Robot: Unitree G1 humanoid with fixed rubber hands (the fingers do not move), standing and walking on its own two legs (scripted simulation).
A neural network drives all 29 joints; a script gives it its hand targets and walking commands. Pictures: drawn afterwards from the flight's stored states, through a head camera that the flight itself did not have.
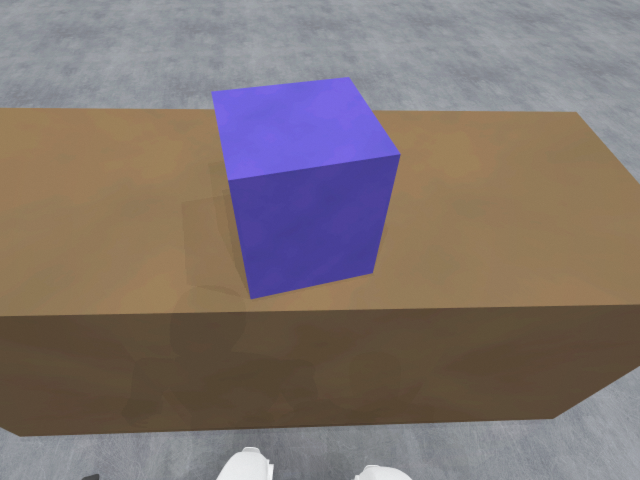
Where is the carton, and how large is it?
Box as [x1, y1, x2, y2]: [211, 77, 400, 298]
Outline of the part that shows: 348,77 211,92 250,298 372,272 400,154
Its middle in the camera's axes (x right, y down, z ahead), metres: -0.03 -0.07 +0.61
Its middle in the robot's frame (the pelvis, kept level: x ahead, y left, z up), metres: +0.53 +0.04 +0.06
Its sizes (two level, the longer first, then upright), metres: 0.210 0.200 0.250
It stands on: a pedestal, 0.65 m high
